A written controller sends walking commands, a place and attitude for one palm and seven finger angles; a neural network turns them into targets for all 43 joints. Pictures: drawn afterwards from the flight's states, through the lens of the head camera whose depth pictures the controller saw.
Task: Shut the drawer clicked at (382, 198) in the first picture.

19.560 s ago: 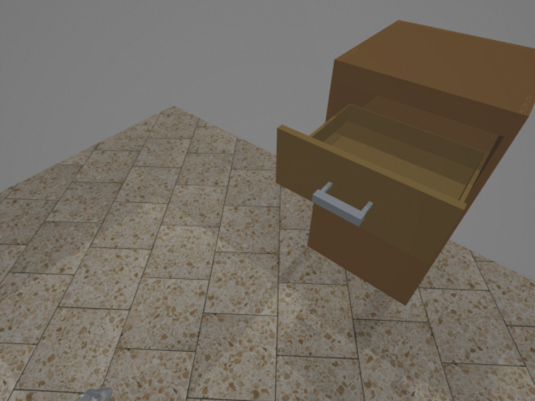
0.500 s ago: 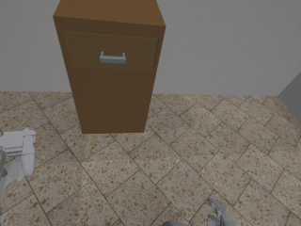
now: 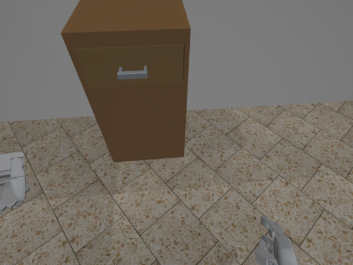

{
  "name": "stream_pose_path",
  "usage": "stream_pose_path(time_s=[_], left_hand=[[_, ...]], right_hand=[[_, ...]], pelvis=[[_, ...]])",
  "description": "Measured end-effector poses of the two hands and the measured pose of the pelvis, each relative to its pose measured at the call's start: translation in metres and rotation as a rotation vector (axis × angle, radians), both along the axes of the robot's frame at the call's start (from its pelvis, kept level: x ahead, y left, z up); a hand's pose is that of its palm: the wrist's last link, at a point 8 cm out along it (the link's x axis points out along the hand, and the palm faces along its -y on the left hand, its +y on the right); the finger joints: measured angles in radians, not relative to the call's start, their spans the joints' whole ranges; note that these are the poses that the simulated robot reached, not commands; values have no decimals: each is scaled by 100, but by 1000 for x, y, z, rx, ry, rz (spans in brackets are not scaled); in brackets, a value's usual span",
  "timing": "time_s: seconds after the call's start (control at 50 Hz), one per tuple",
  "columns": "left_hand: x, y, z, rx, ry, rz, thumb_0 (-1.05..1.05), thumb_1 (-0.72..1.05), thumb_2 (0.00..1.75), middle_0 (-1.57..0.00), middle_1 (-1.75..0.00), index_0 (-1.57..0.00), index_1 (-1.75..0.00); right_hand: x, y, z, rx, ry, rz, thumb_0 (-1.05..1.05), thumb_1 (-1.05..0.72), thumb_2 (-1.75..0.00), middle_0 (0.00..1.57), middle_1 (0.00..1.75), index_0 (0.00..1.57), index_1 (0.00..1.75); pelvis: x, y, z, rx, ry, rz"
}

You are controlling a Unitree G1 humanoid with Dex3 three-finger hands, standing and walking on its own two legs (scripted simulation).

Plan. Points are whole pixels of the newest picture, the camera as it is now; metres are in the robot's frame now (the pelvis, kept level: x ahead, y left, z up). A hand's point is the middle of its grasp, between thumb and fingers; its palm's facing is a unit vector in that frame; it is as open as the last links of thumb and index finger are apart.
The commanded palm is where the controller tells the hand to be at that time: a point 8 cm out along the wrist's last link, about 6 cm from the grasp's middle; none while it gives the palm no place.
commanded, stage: stop stepping back and stand still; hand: left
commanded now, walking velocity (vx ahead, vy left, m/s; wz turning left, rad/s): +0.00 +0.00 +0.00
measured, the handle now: (132, 71) +0.83 +0.22 -0.04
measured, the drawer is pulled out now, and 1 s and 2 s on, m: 0.00 0.00 0.00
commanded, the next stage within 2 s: let the arm hang, fingers relaxed in 0.30 s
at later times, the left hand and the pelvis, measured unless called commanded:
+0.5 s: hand (51, 219) +0.19 +0.25 +0.06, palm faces +0.13 -0.84 -0.52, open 3.1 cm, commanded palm none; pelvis -0.02 +0.02 +0.00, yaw +0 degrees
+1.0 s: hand out of the picture -0.16 +0.24 -0.16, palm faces +0.09 -0.96 -0.28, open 5.5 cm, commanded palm none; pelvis -0.07 +0.03 +0.00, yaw +4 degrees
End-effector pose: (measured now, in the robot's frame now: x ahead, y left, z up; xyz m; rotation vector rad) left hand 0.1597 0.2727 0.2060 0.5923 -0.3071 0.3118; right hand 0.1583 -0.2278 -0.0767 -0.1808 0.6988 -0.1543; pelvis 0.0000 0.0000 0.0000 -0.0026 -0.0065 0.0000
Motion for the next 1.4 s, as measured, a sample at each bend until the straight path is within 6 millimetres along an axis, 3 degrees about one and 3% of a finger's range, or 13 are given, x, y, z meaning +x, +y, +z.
stream_pose_path(time_s=[0.22, 0.42, 0.46, 0.54, 0.64, 0.72, 0.86, 0.94, 1.0, 1.08, 1.18, 1.28, 1.4], left_hand=[[13, -1, -29, -63, 152, 38, 1, 89, 89, -141, -160, -141, -160], [3, -5, -17, -11, 121, -54, 1, 89, 89, -141, -160, -140, -160], [8, 7, -59, -43, 283, -36, 1, 89, 89, -140, -160, -140, -159], [-10, 29, -179, -213, 738, 101, 0, 90, 89, -135, -155, -134, -154], [-88, 11, -296, -432, 1165, 189, 1, 90, 89, -121, -141, -120, -140], [-159, -15, -348, -581, 1417, 238, 1, 91, 89, -107, -126, -106, -126], [-262, 3, -343, -643, 1615, 438, 1, 90, 89, -80, -98, -79, -100], [-308, 7, -329, -629, 1699, 523, 1, 91, 89, -65, -80, -64, -81], [-324, 10, -328, -623, 1735, 556, 1, 91, 89, -53, -67, -52, -68], [-312, 14, -340, -628, 1717, 537, 1, 91, 89, -39, -51, -38, -51], [-257, 14, -358, -649, 1617, 429, 1, 91, 89, -27, -39, -27, -39], [-208, 9, -346, -653, 1504, 344, 0, 91, 89, -23, -33, -22, -33], [-210, 8, -339, -625, 1495, 350, 0, 91, 89, -21, -31, -21, -31]], right_hand=[[-2, -12, -9, -5, 99, -30, 1, -90, -90, 20, 30, 20, 30], [-4, -12, 7, -16, 29, -21, 1, -90, -90, 20, 30, 20, 30], [-5, -14, -4, -7, 42, 28, 1, -90, -90, 20, 30, 20, 30], [-23, -19, -28, -12, 113, 39, 0, -90, -90, 20, 30, 20, 30], [-79, -14, -39, -45, 284, 22, 0, -90, -90, 20, 30, 20, 30], [-139, -5, -44, -64, 477, 0, 0, -90, -90, 20, 30, 20, 30], [-214, 12, -50, -36, 740, -14, 0, -90, -90, 20, 30, 20, 30], [-223, 17, -56, 0, 753, -32, 1, -90, -90, 20, 30, 20, 30], [-220, 20, -62, 17, 721, -49, 0, -90, -90, 20, 30, 20, 30], [-218, 25, -67, 21, 689, -67, 0, -90, -90, 20, 30, 20, 30], [-225, 36, -67, 8, 685, -85, 0, -91, -90, 20, 30, 20, 30], [-228, 43, -59, 12, 705, -79, 0, -90, -90, 20, 30, 20, 30], [-206, 30, -59, 13, 659, -85, 0, -90, -90, 20, 30, 20, 30]], pelvis=[[14, -4, 4, 22, 13, -18], [-6, 1, 6, 2, 16, -20], [-14, 8, 2, -3, 20, -9], [-29, 20, -7, -14, 12, 8], [-44, 22, -10, -11, -21, 25], [-52, 24, -8, -23, -23, 40], [-64, 26, 3, -25, -1, 67], [-67, 28, 7, -16, -11, 65], [-69, 30, 5, -24, -32, 65], [-68, 35, -1, -40, -57, 69], [-65, 45, -5, -44, -58, 63], [-68, 49, 4, -28, -11, 55], [-70, 45, 6, 6, 25, 40]])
